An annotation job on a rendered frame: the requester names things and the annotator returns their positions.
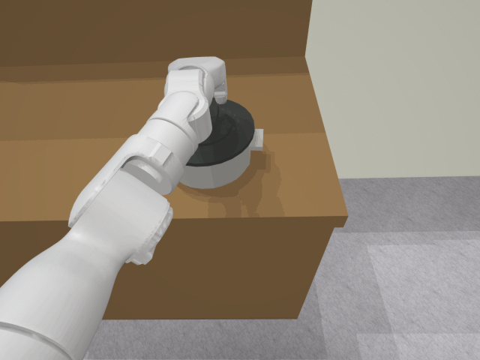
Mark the lid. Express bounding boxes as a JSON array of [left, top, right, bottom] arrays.
[[185, 97, 254, 167]]

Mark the robot left forearm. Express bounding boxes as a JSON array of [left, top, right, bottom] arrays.
[[68, 63, 215, 228]]

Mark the knob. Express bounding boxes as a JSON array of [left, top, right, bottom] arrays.
[[209, 106, 219, 131]]

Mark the left robot upper arm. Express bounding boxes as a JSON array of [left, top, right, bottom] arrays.
[[0, 168, 173, 360]]

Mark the left robot hand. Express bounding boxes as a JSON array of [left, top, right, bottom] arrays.
[[168, 56, 227, 104]]

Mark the table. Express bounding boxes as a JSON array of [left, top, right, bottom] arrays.
[[0, 0, 349, 320]]

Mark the pot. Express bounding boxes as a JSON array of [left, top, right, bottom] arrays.
[[180, 129, 263, 189]]

